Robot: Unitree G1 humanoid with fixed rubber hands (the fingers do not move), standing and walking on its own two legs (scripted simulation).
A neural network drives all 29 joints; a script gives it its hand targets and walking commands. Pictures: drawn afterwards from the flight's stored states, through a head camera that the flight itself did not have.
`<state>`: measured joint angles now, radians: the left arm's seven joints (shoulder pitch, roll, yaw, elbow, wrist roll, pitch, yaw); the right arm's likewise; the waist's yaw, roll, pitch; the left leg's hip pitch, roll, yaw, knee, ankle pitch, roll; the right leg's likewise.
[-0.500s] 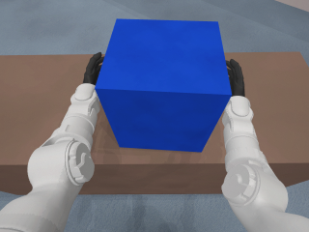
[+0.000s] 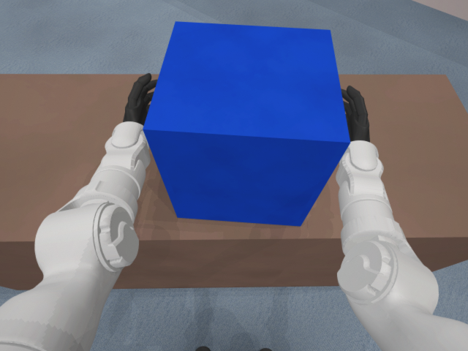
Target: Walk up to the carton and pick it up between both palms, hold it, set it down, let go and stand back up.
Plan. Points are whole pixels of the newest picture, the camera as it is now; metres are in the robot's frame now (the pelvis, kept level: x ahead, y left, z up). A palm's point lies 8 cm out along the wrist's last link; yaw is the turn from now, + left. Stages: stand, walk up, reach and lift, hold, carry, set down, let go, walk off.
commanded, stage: set down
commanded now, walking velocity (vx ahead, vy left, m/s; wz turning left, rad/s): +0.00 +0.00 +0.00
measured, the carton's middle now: (244, 134) +0.51 -0.01 +0.01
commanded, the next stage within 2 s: none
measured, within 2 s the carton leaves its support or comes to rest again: neither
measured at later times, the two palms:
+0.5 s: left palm (137, 121) +0.48 +0.18 +0.08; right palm (353, 136) +0.45 -0.18 +0.08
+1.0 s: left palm (137, 122) +0.48 +0.18 +0.08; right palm (352, 137) +0.45 -0.18 +0.08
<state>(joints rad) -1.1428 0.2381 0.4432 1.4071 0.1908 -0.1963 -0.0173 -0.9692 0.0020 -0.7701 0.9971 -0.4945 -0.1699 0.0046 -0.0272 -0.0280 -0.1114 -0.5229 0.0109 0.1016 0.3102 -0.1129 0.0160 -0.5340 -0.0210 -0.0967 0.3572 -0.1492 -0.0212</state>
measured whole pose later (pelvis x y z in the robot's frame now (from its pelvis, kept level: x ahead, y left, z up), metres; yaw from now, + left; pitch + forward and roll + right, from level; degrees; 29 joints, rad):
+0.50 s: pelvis +0.00 +0.00 +0.00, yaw +0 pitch +18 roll +0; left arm -1.11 0.20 0.52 1.30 0.27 -0.16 -0.04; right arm -0.94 0.03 -0.80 0.91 -0.51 -0.15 0.04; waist -0.02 -0.03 -0.08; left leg -0.49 0.01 0.10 0.31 -0.12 0.02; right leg -0.50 -0.02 -0.10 0.34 -0.15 -0.02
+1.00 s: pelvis +0.01 +0.00 +0.00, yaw +0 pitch +17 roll +0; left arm -1.07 0.16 0.62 1.20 0.37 -0.13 -0.08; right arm -0.93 0.08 -0.83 0.81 -0.56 -0.10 0.06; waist -0.02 -0.03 -0.06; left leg -0.47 0.01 0.10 0.31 -0.13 0.02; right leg -0.47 -0.02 -0.11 0.34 -0.16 -0.02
